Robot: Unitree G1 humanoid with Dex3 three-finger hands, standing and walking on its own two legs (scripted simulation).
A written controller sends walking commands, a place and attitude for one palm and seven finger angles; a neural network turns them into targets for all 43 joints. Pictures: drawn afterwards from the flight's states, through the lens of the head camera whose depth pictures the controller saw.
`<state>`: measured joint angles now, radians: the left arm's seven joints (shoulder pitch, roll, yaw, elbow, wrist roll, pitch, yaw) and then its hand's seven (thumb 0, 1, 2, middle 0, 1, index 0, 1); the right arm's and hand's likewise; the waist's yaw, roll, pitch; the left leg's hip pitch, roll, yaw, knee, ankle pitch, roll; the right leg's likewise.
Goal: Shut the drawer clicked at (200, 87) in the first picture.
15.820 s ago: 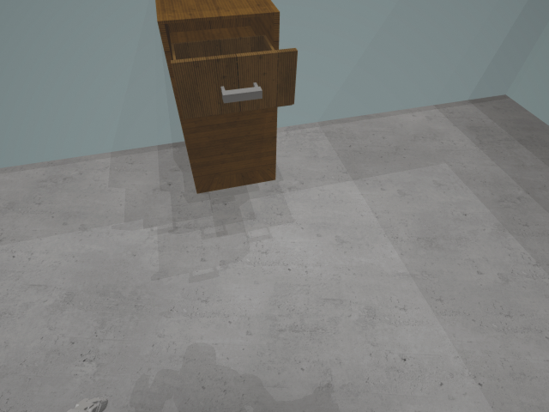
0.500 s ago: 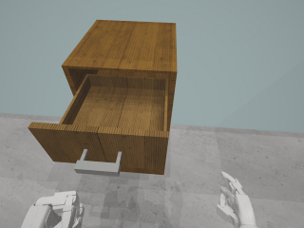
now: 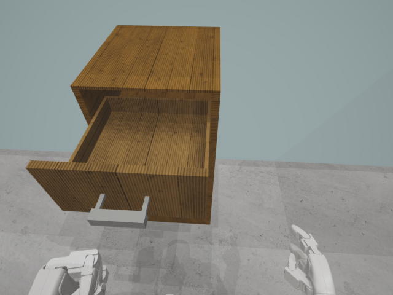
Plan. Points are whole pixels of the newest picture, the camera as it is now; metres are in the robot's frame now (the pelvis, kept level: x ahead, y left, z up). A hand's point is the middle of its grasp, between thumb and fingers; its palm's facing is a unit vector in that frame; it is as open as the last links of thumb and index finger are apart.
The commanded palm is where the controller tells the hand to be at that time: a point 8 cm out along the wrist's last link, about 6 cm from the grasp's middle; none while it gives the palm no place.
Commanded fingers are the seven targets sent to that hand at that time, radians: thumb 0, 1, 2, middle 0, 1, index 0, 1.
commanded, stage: bring the fist close to the handle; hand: left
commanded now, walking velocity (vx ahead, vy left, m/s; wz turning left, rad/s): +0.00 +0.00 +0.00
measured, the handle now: (121, 208) +0.29 +0.20 +0.01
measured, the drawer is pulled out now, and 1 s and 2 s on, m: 0.28 0.28 0.26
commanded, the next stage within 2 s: push the drawer shut in 1.32 s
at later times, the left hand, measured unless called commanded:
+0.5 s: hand (113, 274) +0.15 +0.16 +0.05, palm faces +0.03 -1.00 -0.05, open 3.3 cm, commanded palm +0.12 +0.22 +0.05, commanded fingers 0.00 0.90 0.90 -1.40 -1.60 -1.40 -1.60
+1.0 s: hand (123, 260) +0.19 +0.16 +0.00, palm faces +0.01 -1.00 -0.03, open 3.3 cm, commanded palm +0.16 +0.22 +0.01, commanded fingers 0.00 0.90 0.90 -1.40 -1.60 -1.40 -1.60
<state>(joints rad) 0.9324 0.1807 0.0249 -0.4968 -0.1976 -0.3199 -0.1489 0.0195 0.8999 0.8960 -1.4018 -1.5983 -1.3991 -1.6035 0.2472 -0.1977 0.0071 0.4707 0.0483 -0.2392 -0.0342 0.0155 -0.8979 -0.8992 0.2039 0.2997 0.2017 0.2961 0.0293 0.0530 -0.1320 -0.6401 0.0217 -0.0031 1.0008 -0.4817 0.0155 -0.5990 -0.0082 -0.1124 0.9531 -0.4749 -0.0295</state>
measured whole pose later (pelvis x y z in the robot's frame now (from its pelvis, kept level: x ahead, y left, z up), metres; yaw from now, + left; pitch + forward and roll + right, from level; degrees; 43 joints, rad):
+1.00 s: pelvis -0.01 +0.00 -0.04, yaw -1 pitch +17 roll -3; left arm 0.55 0.18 0.06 -0.14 -0.20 -0.44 -0.15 0.02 0.90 0.90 -1.40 -1.60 -1.40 -1.60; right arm 0.21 -0.21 0.01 0.49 0.01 -0.16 -0.03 0.01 -0.90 -0.90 0.21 0.30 0.20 0.30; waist -0.01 0.03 -0.17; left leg -0.97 0.03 -0.01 1.24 -0.55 0.02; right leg -0.93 -0.01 -0.12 1.19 -0.55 -0.04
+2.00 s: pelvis -0.01 +0.00 -0.04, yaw +0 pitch +17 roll -3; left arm 0.36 0.22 0.07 -0.03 -0.20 -0.42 -0.14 -0.02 0.82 0.93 -1.40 -1.60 -1.40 -1.60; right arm 0.22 -0.25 0.03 0.52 0.01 -0.14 -0.04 0.01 -0.90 -0.90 0.21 0.30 0.20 0.30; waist -0.02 0.03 -0.16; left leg -0.99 0.02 -0.03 1.23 -0.55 0.01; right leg -0.94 -0.01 -0.13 1.18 -0.54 -0.04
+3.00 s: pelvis -0.01 +0.01 -0.03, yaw -1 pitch +18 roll -2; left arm -0.24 0.24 0.14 0.50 -0.16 -0.41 -0.10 -0.01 0.81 0.92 -1.40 -1.60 -1.40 -1.60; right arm 0.23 -0.25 0.04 0.60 0.01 -0.07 -0.02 0.01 -0.90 -0.90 0.21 0.30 0.20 0.30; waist -0.05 0.02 -0.13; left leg -0.97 0.02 0.01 1.15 -0.50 0.03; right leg -0.93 -0.02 -0.09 1.10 -0.49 -0.02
